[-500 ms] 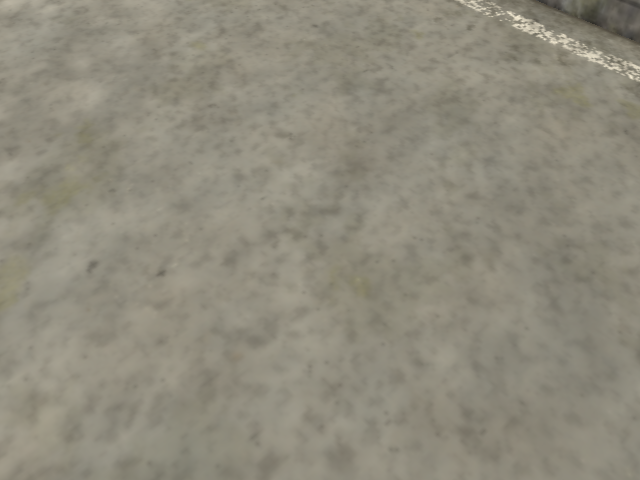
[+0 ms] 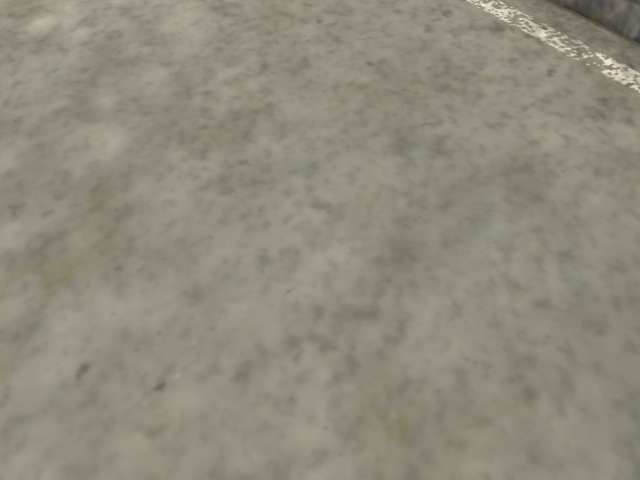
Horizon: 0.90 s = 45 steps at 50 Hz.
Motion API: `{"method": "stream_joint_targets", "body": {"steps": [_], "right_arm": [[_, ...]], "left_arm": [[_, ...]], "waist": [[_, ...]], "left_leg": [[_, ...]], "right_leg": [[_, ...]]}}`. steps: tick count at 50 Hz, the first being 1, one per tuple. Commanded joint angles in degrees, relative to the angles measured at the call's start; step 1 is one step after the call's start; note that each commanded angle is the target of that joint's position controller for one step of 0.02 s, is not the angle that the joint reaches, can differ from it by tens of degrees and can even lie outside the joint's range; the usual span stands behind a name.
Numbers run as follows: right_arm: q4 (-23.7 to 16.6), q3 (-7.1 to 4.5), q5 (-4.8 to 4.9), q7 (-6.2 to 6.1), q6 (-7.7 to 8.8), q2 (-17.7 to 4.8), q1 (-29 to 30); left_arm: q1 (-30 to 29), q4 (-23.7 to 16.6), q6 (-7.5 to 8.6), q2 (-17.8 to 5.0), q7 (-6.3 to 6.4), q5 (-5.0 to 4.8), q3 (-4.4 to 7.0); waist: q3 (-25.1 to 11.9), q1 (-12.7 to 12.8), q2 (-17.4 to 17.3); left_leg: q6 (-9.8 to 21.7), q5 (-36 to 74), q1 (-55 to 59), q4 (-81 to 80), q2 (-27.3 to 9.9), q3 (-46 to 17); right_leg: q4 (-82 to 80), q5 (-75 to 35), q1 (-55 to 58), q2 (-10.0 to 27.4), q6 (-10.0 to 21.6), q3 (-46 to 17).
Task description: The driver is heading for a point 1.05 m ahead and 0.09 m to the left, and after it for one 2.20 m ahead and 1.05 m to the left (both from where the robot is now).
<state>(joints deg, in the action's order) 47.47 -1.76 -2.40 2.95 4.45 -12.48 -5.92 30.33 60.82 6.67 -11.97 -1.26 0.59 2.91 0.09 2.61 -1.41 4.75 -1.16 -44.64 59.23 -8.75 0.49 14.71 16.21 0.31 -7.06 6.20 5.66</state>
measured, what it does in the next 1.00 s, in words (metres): walks ahead: left foot, then right foot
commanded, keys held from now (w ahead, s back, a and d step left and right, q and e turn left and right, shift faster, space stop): w+shift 0.70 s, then w+q+shift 0.16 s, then q+shift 0.14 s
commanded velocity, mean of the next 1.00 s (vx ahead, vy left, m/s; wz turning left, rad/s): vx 0.96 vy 0.00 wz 0.13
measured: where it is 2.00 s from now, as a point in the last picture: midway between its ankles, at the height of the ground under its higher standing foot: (354, 211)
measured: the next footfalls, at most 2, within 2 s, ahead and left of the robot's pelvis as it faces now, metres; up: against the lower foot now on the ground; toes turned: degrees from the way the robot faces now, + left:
left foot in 0.20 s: +0.41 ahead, +0.08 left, +0.00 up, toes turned +3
right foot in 0.66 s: +0.86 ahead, -0.07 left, +0.00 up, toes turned -4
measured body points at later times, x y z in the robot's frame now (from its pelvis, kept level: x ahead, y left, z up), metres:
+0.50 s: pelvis +0.48 +0.03 +0.00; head +0.50 +0.02 +0.45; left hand +0.69 +0.25 -0.09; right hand +0.37 -0.22 -0.14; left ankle +0.37 +0.08 -0.74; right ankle +0.66 -0.14 -0.67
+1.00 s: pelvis +0.96 -0.01 -0.01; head +0.99 -0.01 +0.44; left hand +0.87 +0.23 -0.14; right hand +1.17 -0.22 -0.12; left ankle +1.16 +0.12 -0.68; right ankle +0.82 -0.07 -0.74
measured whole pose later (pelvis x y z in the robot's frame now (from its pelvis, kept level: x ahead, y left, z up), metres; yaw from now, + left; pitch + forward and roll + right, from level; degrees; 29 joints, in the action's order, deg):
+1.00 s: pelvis +0.96 -0.01 -0.01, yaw +8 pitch +0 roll -1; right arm 45.7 -1.4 -0.1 3.5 3.8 -14.4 -4.1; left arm 26.8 57.9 7.9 -12.2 0.4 0.1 1.4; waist 3.5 2.4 -2.2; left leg 4.9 6.2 -42.9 44.9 -3.6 4.8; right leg 15.0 21.0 6.3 -4.4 3.2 13.6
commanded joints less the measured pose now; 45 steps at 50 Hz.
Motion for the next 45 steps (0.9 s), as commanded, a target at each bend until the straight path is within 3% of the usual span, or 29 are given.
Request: {"method": "stream_joint_targets", "body": {"steps": [1, 2, 4, 6, 7, 9, 10, 11, 12, 13, 14, 15, 17, 19, 21, 24, 26, 28, 30, 32, 33, 34, 35, 36, 37, 38, 40, 43, 45], "right_arm": [[-4.71, 1.11, 0.67, 0.82, 0.44, -0.68, 8.09], [-5.91, 1.63, 1.1, 0.99, 0.66, 0.3, 9.78], [-6.28, 1.34, 1.43, 0.63, 0.62, -1.9, 12.26], [-6.28, 0.74, 1.29, -0.08, 0.73, -4.02, 10.95], [-5.58, 0.22, 1.23, -0.57, 0.68, -5.33, 7.38], [0.05, -1.8, 1.37, -2.19, 0.51, -9.34, -12.1], [2.92, -3.19, 0.43, -3.26, 0.18, -12.13, -22.61], [3.3, -4.71, -1.74, -3.74, 0.26, -17.43, -24.96], [3.41, -4.66, -0.45, -2.22, 0.09, -13.87, -23.56], [3.64, -4.16, -0.01, -1.82, 0.54, -10.88, -17.29], [4.01, -3.33, 0.16, -1.48, 1.11, -7.04, -14.46], [4.85, -2.72, -0.17, -1.49, 1.58, -4.74, -13.37], [6.87, -1.59, 0.55, -2.08, 2.38, -2.28, -14.05], [8.01, -1.63, 1.82, -2.16, 3.35, -3.68, -15.7], [8.14, -1.63, 2.01, -1.78, 3.83, -4.97, -17.59], [8.31, -1.39, 2.68, -1.47, 4.5, -5.3, -20.22], [9.18, -1.57, 3.02, -1.86, 4.84, -7.6, -23.22], [9.85, -1.47, 2.82, -2.28, 4.57, -8.97, -24.98], [10.0, -1.75, 1.78, -3.13, 3.65, -11.42, -24.91], [9.99, -2.36, 0.29, -4.29, 1.9, -13.61, -22.46], [9.31, -2.47, 0.02, -4.53, 1.36, -13.42, -19.7], [7.57, -1.35, -0.42, -4.02, 1.69, -7.18, -20.01], [5.95, -0.17, 4.46, -2.55, 2.71, -1.62, -29.92], [5.21, -0.71, 3.66, -3.45, 2.64, -6.84, -22.31], [4.02, -0.97, 3.41, -3.32, 2.56, -7.5, -15.99], [3.87, -0.66, 2.94, -3.02, 2.19, -5.95, -14.75], [3.71, -0.08, 1.11, -1.52, 0.06, -2.99, -15.9], [0.63, 0.04, 0.89, -0.28, -1.96, -2.51, -10.08], [-2.25, 0.39, 1.28, -0.06, -1.81, -2.07, -4.09]], "left_arm": [[-1.21, -3.99, 2.06, -3.01, 0.01, -1.16, -0.57], [-0.24, -4.0, 2.35, -5.53, 0.37, -1.22, -0.32], [1.54, -3.13, 2.32, -6.6, 0.86, -1.09, -0.46], [1.88, -3.13, 1.77, -9.14, 1.54, -0.25, -0.29], [1.59, -2.96, 1.17, -10.74, 2.11, 0.45, 0.04], [-1.59, -3.12, -0.58, -13.07, 3.12, 1.89, 0.88], [-3.95, -3.95, -0.83, -12.05, 3.08, 2.08, 0.91], [2.51, -6.38, -0.46, -1.15, 1.44, 0.34, -1.18], [2.1, -6.78, 0.72, -4.23, 1.21, -2.1, -0.77], [-6.77, -9.48, 0.99, -6.69, 1.69, -1.9, -0.3], [-10.84, -10.59, 1.09, -6.61, 1.47, -1.29, -0.37], [-11.99, -10.75, 0.66, -5.13, 1.08, -0.59, -0.61], [-10.73, -11.21, -1.27, -2.1, -0.34, 1.44, -1.33], [-14.2, -13.09, -2.28, -1.44, -1.31, 2.15, -1.72], [-22.35, -16.49, -2.42, -2.57, -1.7, 2.2, -2.09], [-31.32, -19.78, -1.59, -2.42, -2.36, 1.41, -3.16], [-35.11, -20.86, -1.42, -2.67, -2.49, 0.54, -3.53], [-36.27, -21.25, -1.43, -4.61, -1.94, 0.49, -3.15], [-32.55, -20.63, -1.43, -7.1, -1.12, 1.0, -2.24], [-14.83, -15.61, -1.58, -11.05, 0.4, 0.8, -0.28], [-3.32, -12.07, -1.88, -13.28, 1.45, 1.31, 1.0], [4.42, -10.49, -2.13, -17.98, 2.36, 2.18, 2.31], [-0.04, -10.7, -2.15, -18.8, 1.35, 3.06, 2.89], [-7.11, -11.86, -2.0, -13.41, 0.5, 2.09, 2.64], [-10.47, -11.68, -1.23, -9.3, 0.24, 1.79, 1.73], [-12.08, -10.79, -0.63, -6.66, 0.02, 2.4, 1.19], [-11.33, -8.64, 0.4, -4.26, 0.46, 1.78, 0.21], [-9.79, -6.92, 1.92, -5.22, 0.2, 0.01, 0.27], [-9.94, -7.02, 2.46, -4.76, 0.18, 0.14, -0.22]], "waist": [[10.52, -0.67, 0.7], [10.35, -0.58, 3.89], [9.7, -0.11, 2.92], [5.73, -1.66, 5.39], [2.42, -3.99, 7.39], [-7.46, -13.45, 9.32], [-11.95, -17.98, 8.26], [-18.34, -10.53, -9.08], [-23.2, -10.47, -9.36], [-10.5, -8.63, -3.88], [-5.12, -7.3, 1.6], [-1.19, -4.88, 4.09], [1.53, -0.7, 2.11], [4.95, 0.18, 0.66], [8.09, -1.14, 0.56], [9.81, -3.21, 0.51], [9.87, -4.58, 0.01], [8.23, -4.85, -0.69], [2.94, -2.0, -4.5], [-6.63, 6.88, -6.98], [-11.07, 12.47, -5.93], [-16.64, 11.87, 4.68], [-23.87, 2.28, 21.56], [-14.79, 2.6, 7.77], [-6.67, 2.07, 1.66], [-2.09, -0.37, -2.88], [1.28, -3.91, 0.11], [5.8, -4.85, 2.87], [8.76, -4.84, 2.84]], "left_leg": [[-0.12, 9.81, 8.65, -14.47, 3.48, 7.2], [0.58, 12.6, 12.2, -19.13, 3.66, 6.71], [1.89, 13.32, 12.21, -24.89, 6.13, 8.18], [3.16, 8.02, 15.24, -27.63, 10.3, 9.52], [3.82, 3.63, 18.88, -27.87, 12.24, 9.15], [5.81, -3.07, 36.76, -29.83, 13.46, 6.71], [7.32, -10.2, 50.46, -28.31, 8.49, 2.18], [13.54, -20.54, 69.98, -27.11, -9.94, -24.17], [16.63, -32.16, 73.44, -40.15, -13.52, -47.4], [13.79, -30.22, 63.88, -44.14, -10.38, -37.87], [12.32, -23.98, 54.67, -45.64, -8.74, -30.6], [10.55, -19.37, 47.01, -46.97, -6.29, -24.74], [7.95, -18.55, 36.94, -50.01, -2.42, -17.64], [7.38, -15.5, 33.48, -53.03, -0.84, -13.39], [7.03, -6.62, 31.25, -55.86, 1.64, -8.1], [4.69, 10.29, 28.53, -57.53, 4.81, -1.89], [4.18, 18.6, 33.47, -60.91, 2.57, -1.33], [3.2, 33.8, 44.12, -58.51, 1.47, 0.54], [2.34, 53.85, 52.68, -49.21, -0.6, 1.35], [2.21, 59.35, 52.72, -26.93, -2.02, 1.66], [2.23, 49.02, 45.13, -10.39, -0.26, 2.44], [3.17, 8.83, 31.74, 12.4, 5.75, 1.98], [1.31, -26.3, 9.14, 30.33, 14.99, -5.58], [3.31, -19.18, 2.79, 28.74, 8.83, -6.8], [3.21, -13.71, 3.14, 24.68, 6.89, -5.83], [3.14, -12.1, 5.74, 21.29, 4.84, -6.02], [2.19, -10.85, 10.84, 17.29, 2.16, -6.49], [0.92, -6.57, 6.06, 13.18, 0.48, -4.41], [0.13, -0.87, 6.86, 4.75, 2.61, 0.91]], "right_leg": [[-14.4, -24.74, -15.37, 10.83, 2.59, -5.98], [-15.72, -29.16, -14.26, 13.25, 2.42, -6.86], [-15.31, -42.61, -3.61, 14.16, 1.67, -4.71], [-8.02, -64.4, 6.31, 15.81, 0.84, -3.56], [-1.53, -73.51, 9.72, 17.07, 0.54, -3.57], [22.72, -75.32, 8.91, 18.21, 0.85, -3.0], [39.73, -61.83, -1.53, 16.03, 1.4, -2.55], [64.86, -7.38, -26.32, 6.98, 0.08, -3.39], [74.58, 8.7, -38.2, 2.45, 0.89, -10.96], [72.05, 1.4, -43.73, 7.34, 2.08, -11.09], [68.19, -1.96, -42.43, 9.16, 2.28, -10.67], [65.26, -2.68, -40.11, 10.86, 2.15, -11.08], [60.61, -2.76, -35.67, 13.07, 0.57, -11.02], [56.73, -4.08, -39.0, 15.07, -1.1, -9.14], [48.81, -10.22, -41.96, 15.7, -2.12, -5.45], [30.1, -22.89, -34.38, 13.62, -2.08, -0.56], [22.39, -28.25, -30.12, 11.42, -0.81, 1.3], [17.68, -27.69, -30.02, 8.76, 0.62, 2.9], [16.72, -20.2, -25.75, 4.7, 2.04, 3.36], [16.78, -12.18, -9.21, 2.54, 3.86, 1.12], [16.06, -8.28, 3.02, 5.89, 5.17, -1.76], [19.29, 3.61, 14.87, 19.23, 5.62, -16.24], [5.2, 14.79, 28.36, 30.82, 14.13, -52.9], [0.67, 18.22, 21.31, 27.52, 11.15, -47.2], [-0.48, 11.77, 10.75, 25.95, 9.33, -36.79], [-2.3, 5.46, 2.19, 24.08, 7.51, -29.93], [-5.53, 1.34, -8.47, 20.74, 3.72, -19.86], [-9.09, -8.88, -11.83, 18.29, -0.58, -8.78], [-7.67, -37.42, -14.44, 14.69, -3.25, 1.57]]}}
Velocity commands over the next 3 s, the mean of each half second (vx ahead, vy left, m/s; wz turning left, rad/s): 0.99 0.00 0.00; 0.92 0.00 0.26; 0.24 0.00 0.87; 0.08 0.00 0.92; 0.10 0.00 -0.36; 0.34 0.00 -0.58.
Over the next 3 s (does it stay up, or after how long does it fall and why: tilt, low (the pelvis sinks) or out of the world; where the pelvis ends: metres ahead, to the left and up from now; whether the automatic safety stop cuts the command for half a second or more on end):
stays up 1.37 0.24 0.00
